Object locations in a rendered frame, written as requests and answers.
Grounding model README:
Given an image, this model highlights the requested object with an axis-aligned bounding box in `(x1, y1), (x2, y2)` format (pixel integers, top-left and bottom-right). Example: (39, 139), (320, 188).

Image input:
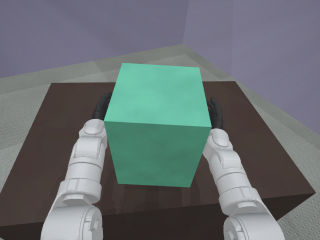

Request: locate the robot left hand
(91, 92), (113, 121)

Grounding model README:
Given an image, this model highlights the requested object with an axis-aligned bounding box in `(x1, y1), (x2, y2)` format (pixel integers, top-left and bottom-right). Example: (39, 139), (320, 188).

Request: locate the pedestal
(0, 81), (316, 240)

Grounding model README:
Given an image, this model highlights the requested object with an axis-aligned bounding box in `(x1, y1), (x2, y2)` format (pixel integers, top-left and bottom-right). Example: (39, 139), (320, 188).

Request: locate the robot right forearm
(202, 128), (285, 240)

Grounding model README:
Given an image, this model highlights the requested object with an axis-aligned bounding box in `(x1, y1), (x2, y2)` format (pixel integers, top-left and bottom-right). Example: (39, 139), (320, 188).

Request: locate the robot right hand
(206, 97), (224, 130)

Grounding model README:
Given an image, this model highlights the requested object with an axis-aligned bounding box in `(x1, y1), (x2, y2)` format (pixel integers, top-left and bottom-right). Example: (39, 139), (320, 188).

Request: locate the robot right upper arm
(223, 212), (284, 240)

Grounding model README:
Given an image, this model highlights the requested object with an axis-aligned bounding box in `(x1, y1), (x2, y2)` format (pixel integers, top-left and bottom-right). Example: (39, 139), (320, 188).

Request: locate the robot left forearm
(40, 119), (108, 240)

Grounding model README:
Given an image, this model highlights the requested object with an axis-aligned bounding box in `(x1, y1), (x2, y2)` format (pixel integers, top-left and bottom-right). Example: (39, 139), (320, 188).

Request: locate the carton
(104, 63), (212, 188)

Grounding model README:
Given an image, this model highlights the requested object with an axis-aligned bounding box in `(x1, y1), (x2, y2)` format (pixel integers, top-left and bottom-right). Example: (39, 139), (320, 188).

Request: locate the robot left upper arm
(41, 204), (103, 240)

